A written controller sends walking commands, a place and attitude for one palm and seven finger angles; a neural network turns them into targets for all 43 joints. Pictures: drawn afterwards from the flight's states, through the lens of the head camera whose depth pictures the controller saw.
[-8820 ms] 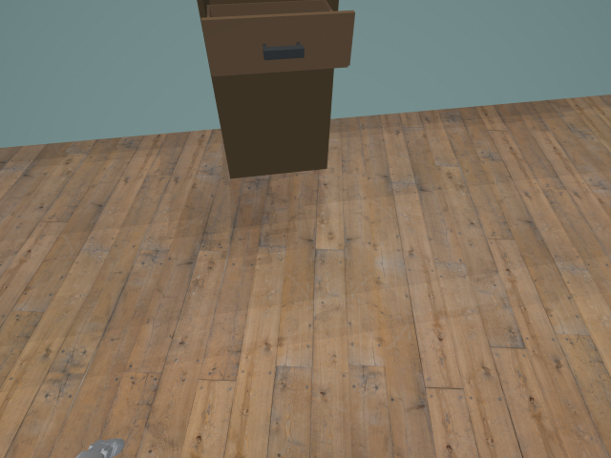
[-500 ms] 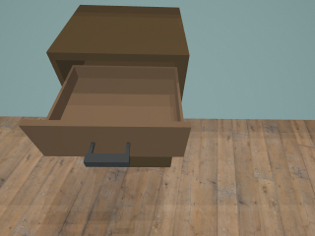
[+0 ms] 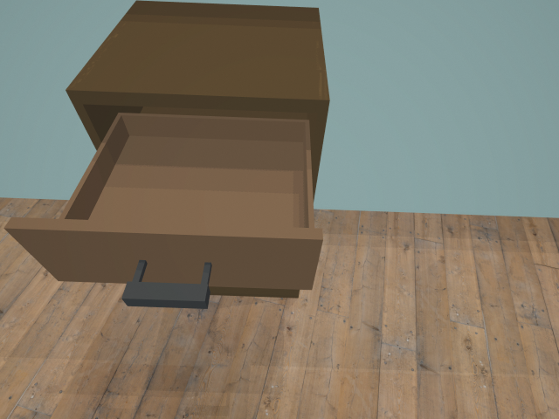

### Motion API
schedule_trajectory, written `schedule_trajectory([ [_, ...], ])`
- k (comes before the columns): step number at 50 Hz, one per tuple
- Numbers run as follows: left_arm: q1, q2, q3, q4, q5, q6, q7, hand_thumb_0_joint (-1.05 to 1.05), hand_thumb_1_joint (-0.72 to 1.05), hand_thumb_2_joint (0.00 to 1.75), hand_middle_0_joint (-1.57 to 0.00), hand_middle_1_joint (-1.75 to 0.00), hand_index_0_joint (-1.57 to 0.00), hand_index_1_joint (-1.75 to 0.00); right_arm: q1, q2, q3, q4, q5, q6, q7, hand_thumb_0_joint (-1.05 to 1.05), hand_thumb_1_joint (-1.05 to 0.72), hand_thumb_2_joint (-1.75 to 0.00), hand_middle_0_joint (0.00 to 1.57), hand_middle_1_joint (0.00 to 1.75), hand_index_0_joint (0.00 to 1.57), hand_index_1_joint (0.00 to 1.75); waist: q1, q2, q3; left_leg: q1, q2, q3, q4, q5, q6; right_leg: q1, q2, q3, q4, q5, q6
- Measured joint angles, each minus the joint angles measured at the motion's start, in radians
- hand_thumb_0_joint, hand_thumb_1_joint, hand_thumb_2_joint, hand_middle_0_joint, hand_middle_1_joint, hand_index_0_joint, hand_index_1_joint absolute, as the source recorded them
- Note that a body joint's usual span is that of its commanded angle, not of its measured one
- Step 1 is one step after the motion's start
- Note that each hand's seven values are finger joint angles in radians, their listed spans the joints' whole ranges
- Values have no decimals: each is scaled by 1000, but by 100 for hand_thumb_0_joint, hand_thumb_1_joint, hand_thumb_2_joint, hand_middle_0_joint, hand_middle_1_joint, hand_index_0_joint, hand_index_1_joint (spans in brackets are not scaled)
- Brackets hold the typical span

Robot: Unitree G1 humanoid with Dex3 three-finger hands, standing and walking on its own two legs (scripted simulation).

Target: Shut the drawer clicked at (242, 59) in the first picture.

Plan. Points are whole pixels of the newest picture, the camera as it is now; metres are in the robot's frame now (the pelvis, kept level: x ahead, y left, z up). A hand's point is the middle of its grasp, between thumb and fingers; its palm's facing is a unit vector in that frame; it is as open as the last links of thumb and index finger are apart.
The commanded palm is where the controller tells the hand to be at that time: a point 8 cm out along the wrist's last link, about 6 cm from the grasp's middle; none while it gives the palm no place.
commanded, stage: come to a stop and stand still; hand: left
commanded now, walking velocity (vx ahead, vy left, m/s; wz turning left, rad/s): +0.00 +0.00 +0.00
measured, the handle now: (171, 281) +0.30 +0.20 +0.00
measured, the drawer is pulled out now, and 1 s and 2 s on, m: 0.30 0.30 0.30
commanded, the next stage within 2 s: look again from close up in 1.20 s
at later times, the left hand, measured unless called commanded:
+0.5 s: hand out of the picture +0.03 +0.23 -0.17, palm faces +0.00 -0.97 -0.24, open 7.4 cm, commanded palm none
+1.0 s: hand out of the picture +0.00 +0.25 -0.18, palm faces -0.01 -0.98 -0.22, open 7.3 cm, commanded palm none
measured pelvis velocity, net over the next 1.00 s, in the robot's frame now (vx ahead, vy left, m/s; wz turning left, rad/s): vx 0.00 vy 0.07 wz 0.00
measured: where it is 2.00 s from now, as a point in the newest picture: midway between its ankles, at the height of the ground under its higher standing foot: outside the picture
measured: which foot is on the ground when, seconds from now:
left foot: down 0.00-1.00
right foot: down 0.00-1.00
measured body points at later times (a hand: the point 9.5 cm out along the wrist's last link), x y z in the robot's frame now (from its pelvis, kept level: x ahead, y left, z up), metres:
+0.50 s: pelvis -0.02 +0.04 +0.00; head +0.02 +0.04 +0.44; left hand +0.03 +0.28 -0.15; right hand +0.02 -0.20 -0.16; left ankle +0.00 +0.11 -0.73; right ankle -0.08 -0.07 -0.73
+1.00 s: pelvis +0.00 +0.07 +0.00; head +0.03 +0.08 +0.45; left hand +0.00 +0.30 -0.16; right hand +0.04 -0.16 -0.15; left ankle +0.00 +0.11 -0.73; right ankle -0.08 -0.07 -0.73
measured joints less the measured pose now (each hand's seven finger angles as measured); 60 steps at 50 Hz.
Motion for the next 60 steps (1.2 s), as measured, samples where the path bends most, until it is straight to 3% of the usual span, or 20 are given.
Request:
schedule_trajectory([
  [5, -2, 37, 1, -30, -3, 1, -2, 1, 92, 89, -21, -30, -20, -30, 0, -3, -2, -24, -9, 7, 9, 0, -91, -90, 20, 30, 20, 30, -8, 15, -1, 4, -8, -3, -22, 11, 6, -11, -7, -5, 13, 4, 2],
  [10, -14, 57, -3, -69, -2, 0, -10, 1, 91, 89, -20, -30, -20, -30, 18, -29, -20, -70, -19, 17, 31, 0, -91, -90, 20, 30, 20, 30, -22, 61, -4, -56, -9, -16, 31, 6, 14, -59, -10, -20, 53, -3, 6],
  [14, -28, 72, 4, -82, -2, 0, -10, 0, 91, 89, -20, -30, -20, -30, 32, -38, -24, -69, -24, 27, 40, 0, -91, -90, 20, 30, 20, 30, -34, 64, 0, -73, -15, -22, 62, -7, 21, -70, -17, -28, 78, -15, 12],
  [32, -85, 40, -12, -63, -3, 10, -15, 0, 91, 89, -20, -30, -20, -30, 33, -47, -3, -3, -16, 7, 32, 1, -91, -90, 20, 30, 20, 30, -32, 28, 20, -32, -47, 14, -7, 9, 73, -40, -50, 6, 16, 15, 66],
  [60, -33, 36, -8, 20, 0, 16, -11, 0, 91, 89, -20, -30, -20, -30, 25, -29, -3, 62, -6, -6, 23, 0, -91, -90, 20, 30, 20, 30, -17, 12, 17, 23, -96, 30, -103, 37, 111, 0, -94, 21, -51, 36, 107],
])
